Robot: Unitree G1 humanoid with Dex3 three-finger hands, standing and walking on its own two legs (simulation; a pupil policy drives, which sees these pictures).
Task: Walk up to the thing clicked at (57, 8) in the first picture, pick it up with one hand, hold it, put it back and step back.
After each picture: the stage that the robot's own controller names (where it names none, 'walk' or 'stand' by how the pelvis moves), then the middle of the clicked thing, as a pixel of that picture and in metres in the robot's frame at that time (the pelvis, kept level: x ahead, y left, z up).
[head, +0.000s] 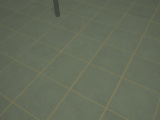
stand; (56, 8) +2.07 +0.36 -0.65
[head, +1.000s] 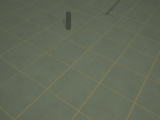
walk; (68, 21) +1.93 +0.14 -0.63
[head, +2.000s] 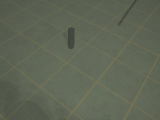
walk; (71, 38) +1.31 +0.08 -0.64
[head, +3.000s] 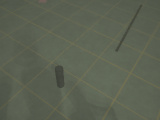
walk; (59, 77) +0.84 +0.18 -0.65
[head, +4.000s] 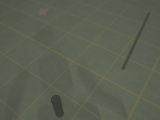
walk; (57, 106) +0.58 +0.21 -0.64
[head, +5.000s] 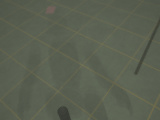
stand; (65, 117) +0.45 +0.19 -0.64
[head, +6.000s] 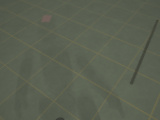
stand; out of the picture +0.42 +0.18 -0.65
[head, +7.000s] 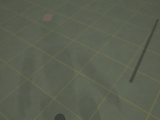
stand; out of the picture +0.44 +0.18 -0.66
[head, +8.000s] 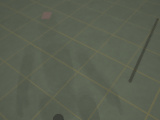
stand; out of the picture +0.43 +0.19 -0.66
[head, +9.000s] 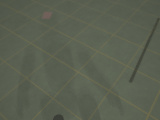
stand; out of the picture +0.43 +0.19 -0.66
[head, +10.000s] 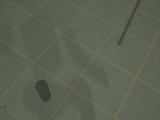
go down; (44, 92) +0.47 +0.20 -0.54
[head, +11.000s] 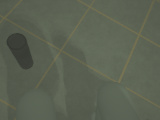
go down; (22, 54) +0.51 +0.23 -0.26
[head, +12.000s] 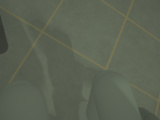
close in; out of the picture +0.50 +0.25 -0.20
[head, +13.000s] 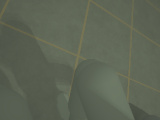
close; out of the picture +0.49 +0.29 -0.16
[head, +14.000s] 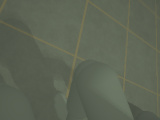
lift; out of the picture +0.47 +0.28 -0.16
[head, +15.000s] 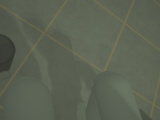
lift; out of the picture +0.37 +0.24 -0.11
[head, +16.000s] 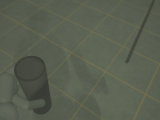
lift; (37, 90) +0.31 +0.15 +0.05
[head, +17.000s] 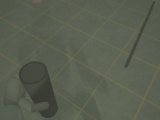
hold; (42, 94) +0.31 +0.14 +0.02
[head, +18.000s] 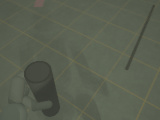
crouch; (45, 93) +0.31 +0.14 +0.02
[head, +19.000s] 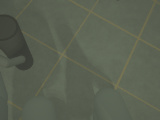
crouch; (16, 48) +0.45 +0.19 -0.05
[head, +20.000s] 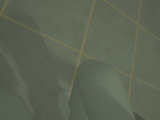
lower; out of the picture +0.46 +0.26 -0.18
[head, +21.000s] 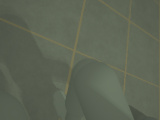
lower; out of the picture +0.47 +0.28 -0.17
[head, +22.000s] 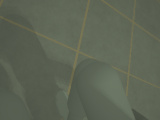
lower; out of the picture +0.46 +0.28 -0.17
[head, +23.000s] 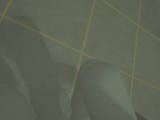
lower; out of the picture +0.45 +0.28 -0.16
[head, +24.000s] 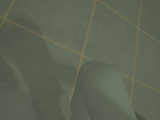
loosen; out of the picture +0.45 +0.24 -0.16
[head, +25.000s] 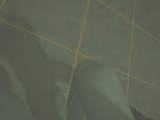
withdraw; out of the picture +0.45 +0.26 -0.18
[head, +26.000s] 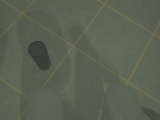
walk; (41, 58) +0.48 +0.19 -0.29
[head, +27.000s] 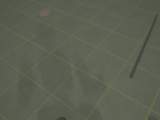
stand; out of the picture +0.40 +0.15 -0.59
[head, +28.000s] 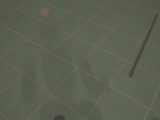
stand; out of the picture +0.41 +0.17 -0.60
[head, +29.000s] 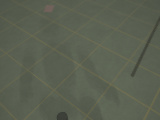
stand; out of the picture +0.42 +0.16 -0.62
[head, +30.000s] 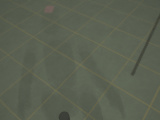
walk; out of the picture +0.42 +0.15 -0.65
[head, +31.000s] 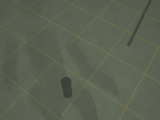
walk; (67, 88) +0.56 +0.12 -0.63
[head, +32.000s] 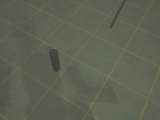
walk; (55, 61) +0.83 +0.23 -0.63
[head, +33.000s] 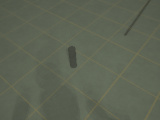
stand; (72, 57) +1.06 +0.16 -0.64
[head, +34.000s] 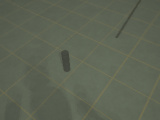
stand; (66, 61) +1.05 +0.18 -0.66
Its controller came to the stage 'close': yes
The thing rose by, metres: 0.67
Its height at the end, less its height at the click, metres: +0.00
